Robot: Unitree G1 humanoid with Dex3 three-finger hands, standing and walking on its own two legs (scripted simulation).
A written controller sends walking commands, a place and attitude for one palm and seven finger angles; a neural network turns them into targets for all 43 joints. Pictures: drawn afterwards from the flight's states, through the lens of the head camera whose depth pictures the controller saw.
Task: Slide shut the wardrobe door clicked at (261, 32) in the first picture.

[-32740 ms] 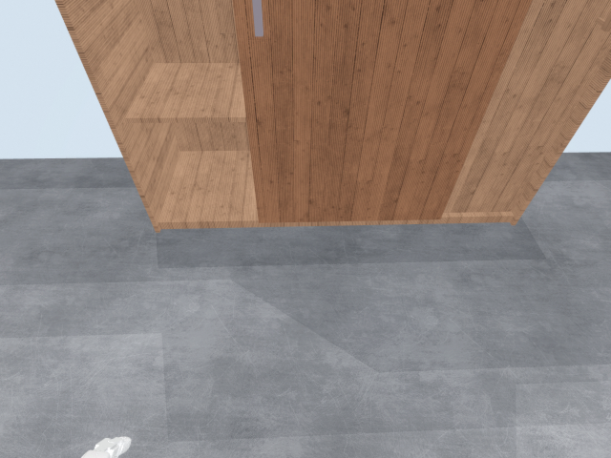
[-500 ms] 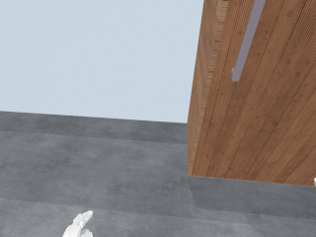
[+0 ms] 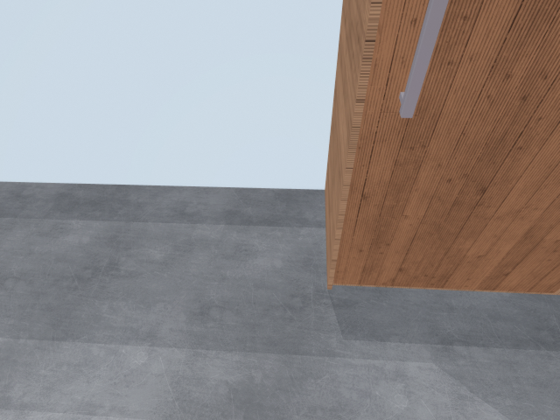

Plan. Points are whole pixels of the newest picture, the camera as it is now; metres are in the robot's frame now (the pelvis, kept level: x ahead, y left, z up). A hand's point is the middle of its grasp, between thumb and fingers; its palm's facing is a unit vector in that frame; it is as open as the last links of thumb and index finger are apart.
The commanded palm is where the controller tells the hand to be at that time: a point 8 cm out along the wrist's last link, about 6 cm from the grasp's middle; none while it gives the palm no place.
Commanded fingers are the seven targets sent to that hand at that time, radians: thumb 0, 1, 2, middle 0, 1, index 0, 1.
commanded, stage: let the arm hang, fingers relaxed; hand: right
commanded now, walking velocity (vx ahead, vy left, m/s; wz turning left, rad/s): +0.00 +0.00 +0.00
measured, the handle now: (425, 30) +0.67 -0.21 +0.23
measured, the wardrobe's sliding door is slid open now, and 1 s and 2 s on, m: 0.00 0.00 0.00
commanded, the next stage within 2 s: look to check the result in 0.68 s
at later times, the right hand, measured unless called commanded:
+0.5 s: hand out of the picture +0.08 -0.26 -0.15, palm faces -0.05 +0.94 -0.33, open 7.4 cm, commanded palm none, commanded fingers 0.00 -0.90 -0.90 0.20 0.30 0.20 0.30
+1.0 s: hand out of the picture +0.09 -0.26 -0.15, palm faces -0.07 +0.94 -0.32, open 7.4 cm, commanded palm none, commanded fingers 0.00 -0.90 -0.90 0.20 0.30 0.20 0.30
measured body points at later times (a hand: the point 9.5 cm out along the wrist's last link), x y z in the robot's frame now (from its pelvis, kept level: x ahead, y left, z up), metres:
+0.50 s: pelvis +0.00 -0.02 +0.01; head +0.00 -0.02 +0.46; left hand +0.07 +0.28 -0.12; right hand +0.09 -0.31 -0.13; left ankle -0.02 +0.11 -0.74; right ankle +0.05 -0.10 -0.74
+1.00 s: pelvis +0.03 -0.01 +0.01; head +0.04 -0.02 +0.46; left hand +0.10 +0.29 -0.12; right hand +0.10 -0.31 -0.13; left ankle -0.02 +0.11 -0.74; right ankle +0.05 -0.10 -0.74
